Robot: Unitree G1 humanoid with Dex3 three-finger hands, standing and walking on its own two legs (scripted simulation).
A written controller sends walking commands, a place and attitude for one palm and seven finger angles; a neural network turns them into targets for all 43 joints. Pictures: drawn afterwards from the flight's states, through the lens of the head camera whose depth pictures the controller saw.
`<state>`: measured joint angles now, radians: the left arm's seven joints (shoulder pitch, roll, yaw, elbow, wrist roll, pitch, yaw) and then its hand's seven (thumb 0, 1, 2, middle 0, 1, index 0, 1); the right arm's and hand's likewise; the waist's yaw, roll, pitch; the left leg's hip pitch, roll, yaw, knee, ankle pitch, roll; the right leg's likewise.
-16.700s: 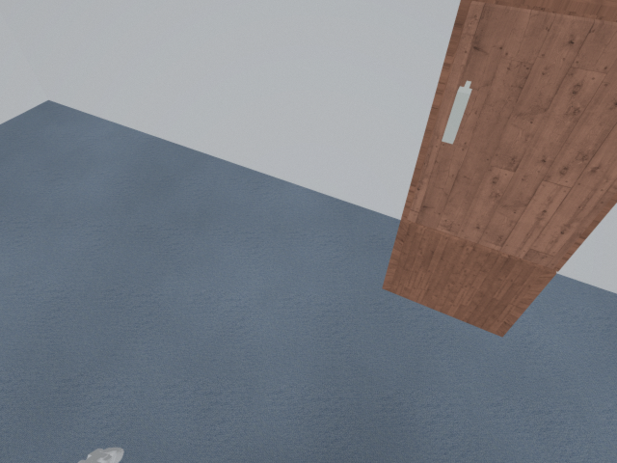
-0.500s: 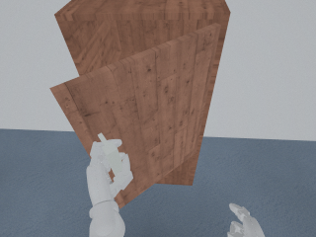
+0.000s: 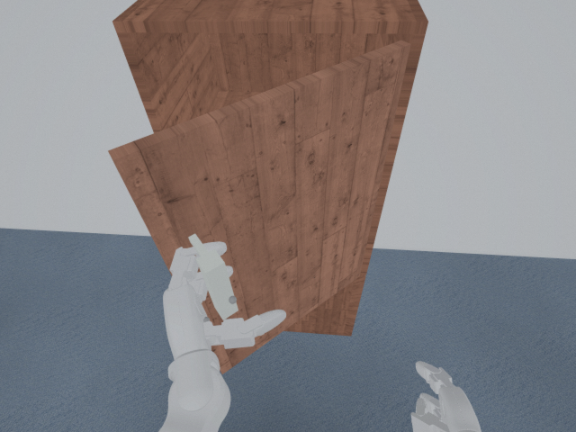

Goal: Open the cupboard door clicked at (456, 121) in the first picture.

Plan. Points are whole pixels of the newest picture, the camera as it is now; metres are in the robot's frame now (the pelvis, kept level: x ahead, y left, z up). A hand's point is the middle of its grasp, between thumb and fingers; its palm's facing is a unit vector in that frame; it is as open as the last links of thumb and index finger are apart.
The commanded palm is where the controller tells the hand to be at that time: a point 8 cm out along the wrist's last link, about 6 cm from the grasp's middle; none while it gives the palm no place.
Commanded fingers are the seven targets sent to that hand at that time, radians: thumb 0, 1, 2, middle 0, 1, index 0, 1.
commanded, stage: open thumb and fingers to let go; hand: left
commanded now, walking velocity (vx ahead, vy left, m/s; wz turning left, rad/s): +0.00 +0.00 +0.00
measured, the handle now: (211, 275) +0.31 +0.13 +0.08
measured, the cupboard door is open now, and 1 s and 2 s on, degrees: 41 43 43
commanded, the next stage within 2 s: slide the hand sideways off the handle in 0.32 s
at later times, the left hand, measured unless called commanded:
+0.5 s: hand (231, 308) +0.26 +0.09 +0.08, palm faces +0.21 -0.98 -0.04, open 15.1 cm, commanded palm +0.22 +0.13 +0.08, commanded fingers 0.00 -0.50 0.30 -0.15 -0.30 -0.15 -0.30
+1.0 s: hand (205, 349) +0.20 +0.11 +0.08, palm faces -0.07 -1.00 -0.02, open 16.3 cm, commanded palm +0.18 +0.17 +0.08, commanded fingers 0.00 -0.50 0.30 -0.15 -0.30 -0.15 -0.30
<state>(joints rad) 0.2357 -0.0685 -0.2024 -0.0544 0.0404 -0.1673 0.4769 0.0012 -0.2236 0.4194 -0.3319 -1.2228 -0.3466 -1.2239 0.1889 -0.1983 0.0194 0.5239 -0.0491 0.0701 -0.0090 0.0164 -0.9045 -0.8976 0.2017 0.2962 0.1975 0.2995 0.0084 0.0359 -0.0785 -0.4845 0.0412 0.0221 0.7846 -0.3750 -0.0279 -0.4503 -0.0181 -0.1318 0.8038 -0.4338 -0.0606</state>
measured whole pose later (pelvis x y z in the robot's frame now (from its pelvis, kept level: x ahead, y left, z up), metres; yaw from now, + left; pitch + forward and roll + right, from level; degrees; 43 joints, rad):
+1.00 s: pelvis -0.01 +0.02 -0.01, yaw -1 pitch +5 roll +0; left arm 0.44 0.11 -0.16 -0.25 -0.08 -0.24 0.01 -0.02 -0.50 0.30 -0.17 -0.31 -0.15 -0.30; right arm 0.26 -0.22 0.04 0.44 0.01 -0.07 0.00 0.02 -0.90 -0.90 0.20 0.30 0.20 0.30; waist 0.00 0.04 -0.07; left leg -0.56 0.04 0.04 0.88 -0.41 0.00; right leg -0.52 -0.03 -0.10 0.88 -0.45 -0.03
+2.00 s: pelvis +0.00 +0.03 -0.01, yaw +0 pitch +6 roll -2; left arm 0.61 0.24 0.11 -0.38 -0.26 -0.20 -0.20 -0.02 -0.50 0.30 -0.15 -0.30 -0.16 -0.30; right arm 0.27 -0.21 0.04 0.45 0.05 -0.11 -0.05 0.02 -0.90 -0.90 0.20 0.30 0.20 0.30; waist 0.02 0.06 -0.11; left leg -0.58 0.04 0.02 0.92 -0.44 0.01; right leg -0.51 -0.02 -0.12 0.88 -0.46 -0.02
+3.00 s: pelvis +0.03 +0.03 +0.04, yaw -2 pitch -4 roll +0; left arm 0.46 0.34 0.33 -0.40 -0.06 -0.06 0.12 0.01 0.72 0.83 -0.20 -0.30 -0.21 -0.30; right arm 0.18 -0.23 0.03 0.62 0.00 -0.08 -0.07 0.02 -0.90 -0.90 0.20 0.30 0.20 0.30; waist 0.08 0.06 0.02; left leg -0.09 0.01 0.06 0.42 -0.26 0.01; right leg -0.05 -0.01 -0.09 0.39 -0.27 -0.01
